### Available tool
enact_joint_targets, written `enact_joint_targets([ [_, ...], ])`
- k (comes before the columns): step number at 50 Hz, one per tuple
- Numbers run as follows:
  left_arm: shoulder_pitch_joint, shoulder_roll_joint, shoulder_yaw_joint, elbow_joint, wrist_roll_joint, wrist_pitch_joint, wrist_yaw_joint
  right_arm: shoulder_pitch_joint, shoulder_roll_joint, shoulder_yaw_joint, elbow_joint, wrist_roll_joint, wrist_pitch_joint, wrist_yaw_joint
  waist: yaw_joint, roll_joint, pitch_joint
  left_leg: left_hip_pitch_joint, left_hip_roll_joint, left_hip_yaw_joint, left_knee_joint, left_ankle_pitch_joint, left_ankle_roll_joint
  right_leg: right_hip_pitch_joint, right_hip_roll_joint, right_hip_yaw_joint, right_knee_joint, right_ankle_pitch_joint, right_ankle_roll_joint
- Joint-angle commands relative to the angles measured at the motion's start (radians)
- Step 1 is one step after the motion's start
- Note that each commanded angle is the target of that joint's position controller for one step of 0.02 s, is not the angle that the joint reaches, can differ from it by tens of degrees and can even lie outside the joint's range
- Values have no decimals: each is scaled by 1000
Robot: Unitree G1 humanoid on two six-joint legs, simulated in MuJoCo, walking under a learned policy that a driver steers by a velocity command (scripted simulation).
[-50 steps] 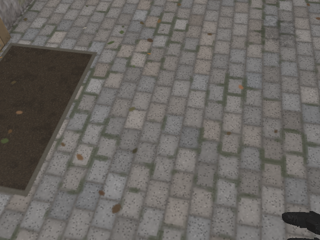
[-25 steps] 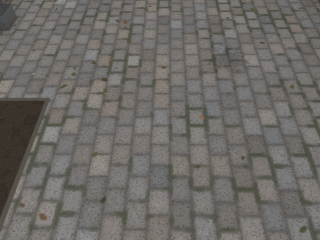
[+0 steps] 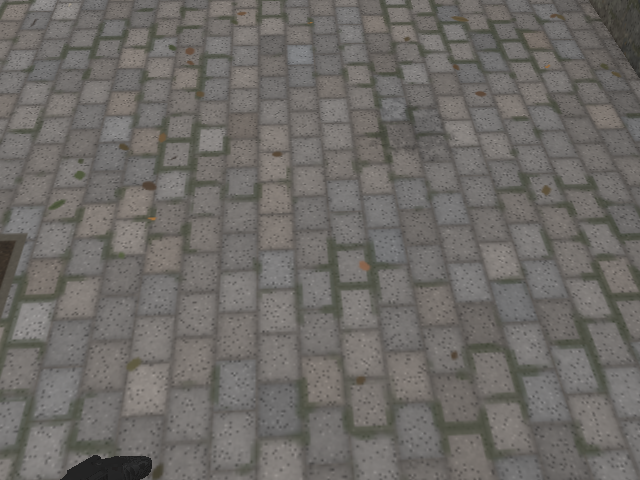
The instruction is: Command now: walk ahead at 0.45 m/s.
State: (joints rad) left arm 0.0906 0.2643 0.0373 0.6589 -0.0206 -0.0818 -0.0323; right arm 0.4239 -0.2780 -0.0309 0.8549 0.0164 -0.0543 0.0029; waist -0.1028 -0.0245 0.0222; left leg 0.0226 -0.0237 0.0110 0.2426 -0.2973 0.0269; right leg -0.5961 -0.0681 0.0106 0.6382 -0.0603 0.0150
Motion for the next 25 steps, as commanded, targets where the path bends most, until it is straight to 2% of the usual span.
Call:
enact_joint_targets([
  [1, -113, 73, 13, -103, -7, -18, -10, -8, -194, -51, -41, 13, -8, -6, 29, 123, 70, -79, 267, -142, -88, 282, 155, 55, 25, -9, -81, 56, -25],
  [3, -71, 105, 28, -97, -2, -18, -10, -21, -207, -57, -38, 13, -3, -7, 73, 125, 44, -35, 280, -127, -17, 447, 132, 133, 44, -19, -109, 19, -62],
  [4, 8, 130, 43, -75, 3, -16, -5, -33, -210, -59, -39, 12, 1, -8, 124, 117, -10, -34, 254, -91, 95, 606, 112, 249, 68, -40, -128, 6, -86],
  [5, 155, 167, 65, -31, 4, -11, 4, -28, -189, -51, -41, 5, 4, -9, 194, 101, -104, -88, 207, -50, 280, 681, 86, 451, 82, -53, -127, -10, -114],
  [6, 334, 231, 84, 1, 11, -3, 17, -21, -133, -27, -67, -21, 5, -12, 258, -13, -250, -280, 153, -13, 596, 428, 49, 735, -94, 148, -108, -75, -173],
  [7, 365, 316, 93, 14, 22, -4, 10, 109, -5, 8, -91, -11, -14, -7, 170, -301, -377, -621, -34, -39, 942, -232, -6, 981, -318, 668, -268, -370, -331],
  [8, 342, 209, 68, 9, 10, -8, 7, 36, -122, -17, -81, 14, -32, -1, 210, -195, -312, -744, 6, -145, 1054, -257, 4, 925, -305, 762, -382, -540, -310],
  [9, 269, 170, 53, 7, 7, -12, 9, -70, -174, -34, -112, 34, -43, 4, 198, -139, -160, -802, 58, -120, 1057, -162, 20, 801, -277, 609, -390, -484, -269],
  [10, 208, 154, 46, 2, 13, -13, 7, -118, -162, -30, -120, 25, -48, 0, 168, -56, -100, -767, 105, -97, 1017, -70, 20, 676, -236, 489, -398, -340, -253],
  [11, 165, 131, 41, 2, 22, -15, 3, -133, -149, -32, -119, 5, -47, -1, 138, -35, -58, -732, 133, -95, 960, -11, 13, 577, -193, 400, -416, -225, -245],
  [12, 139, 114, 36, 1, 32, -20, 2, -110, -139, -34, -112, 1, -38, 1, 104, -59, -55, -671, 158, -104, 930, 31, 8, 511, -165, 342, -441, -158, -240],
  [15, 134, 117, 39, 27, 21, -39, 2, -97, -98, -28, -101, -4, -10, 0, 73, -49, -33, -633, 170, -88, 855, 75, -18, 420, -142, 240, -505, -60, -261],
  [19, 182, 147, 46, 69, 19, -35, 18, -239, -82, -23, -141, -16, -10, 0, 106, -18, 26, -717, 171, -79, 633, 266, -50, 430, -124, 153, -540, 2, -255],
  [22, 229, 168, 48, 97, 11, -25, 26, -347, -59, -14, -165, -13, -24, 11, 149, -14, 41, -677, 141, -45, 449, 403, -48, 446, -102, 89, -538, 31, -227],
  [25, 295, 182, 50, 137, 5, -13, 29, -442, -55, -9, -196, -5, -33, 26, 186, -9, 59, -672, 118, -32, 350, 427, -39, 517, -127, 81, -512, 34, -223],
])
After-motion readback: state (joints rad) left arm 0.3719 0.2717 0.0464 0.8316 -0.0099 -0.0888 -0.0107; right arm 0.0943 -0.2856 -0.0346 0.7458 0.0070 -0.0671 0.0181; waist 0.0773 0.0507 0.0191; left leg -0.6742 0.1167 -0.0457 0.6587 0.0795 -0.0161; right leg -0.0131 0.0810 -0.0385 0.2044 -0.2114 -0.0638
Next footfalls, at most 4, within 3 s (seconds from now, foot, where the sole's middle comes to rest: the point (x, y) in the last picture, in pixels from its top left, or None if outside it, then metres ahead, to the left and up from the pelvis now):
0.12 right None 0.24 -0.14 -0.78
0.66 left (255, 452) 0.54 0.10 -0.78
1.20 right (359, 326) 0.82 -0.16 -0.78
1.72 left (302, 217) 1.18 -0.05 -0.78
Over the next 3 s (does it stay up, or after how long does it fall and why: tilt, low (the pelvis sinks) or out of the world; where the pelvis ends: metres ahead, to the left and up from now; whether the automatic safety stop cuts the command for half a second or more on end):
stays up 1.66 -0.32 0.00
